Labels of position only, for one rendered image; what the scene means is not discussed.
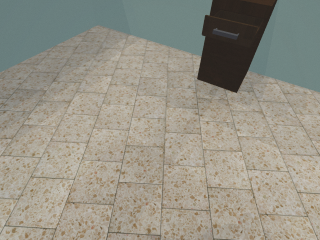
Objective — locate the handle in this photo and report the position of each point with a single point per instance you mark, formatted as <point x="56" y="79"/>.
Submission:
<point x="225" y="34"/>

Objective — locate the drawer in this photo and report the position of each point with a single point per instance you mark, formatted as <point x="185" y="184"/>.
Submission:
<point x="247" y="27"/>

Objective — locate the cabinet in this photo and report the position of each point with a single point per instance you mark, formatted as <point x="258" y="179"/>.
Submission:
<point x="225" y="64"/>

